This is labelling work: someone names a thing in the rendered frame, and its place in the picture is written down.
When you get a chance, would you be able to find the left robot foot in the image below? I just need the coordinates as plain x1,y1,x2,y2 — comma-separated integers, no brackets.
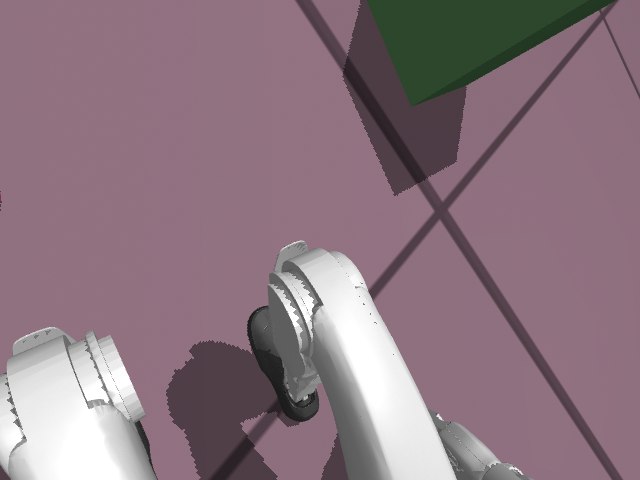
135,420,158,480

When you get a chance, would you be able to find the right robot foot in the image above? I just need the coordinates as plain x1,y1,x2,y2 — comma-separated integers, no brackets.
247,306,319,422

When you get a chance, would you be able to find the right robot arm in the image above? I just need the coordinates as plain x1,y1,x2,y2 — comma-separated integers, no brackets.
482,463,534,480

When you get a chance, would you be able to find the right robot hand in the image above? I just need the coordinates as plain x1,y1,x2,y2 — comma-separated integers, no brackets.
427,408,501,480

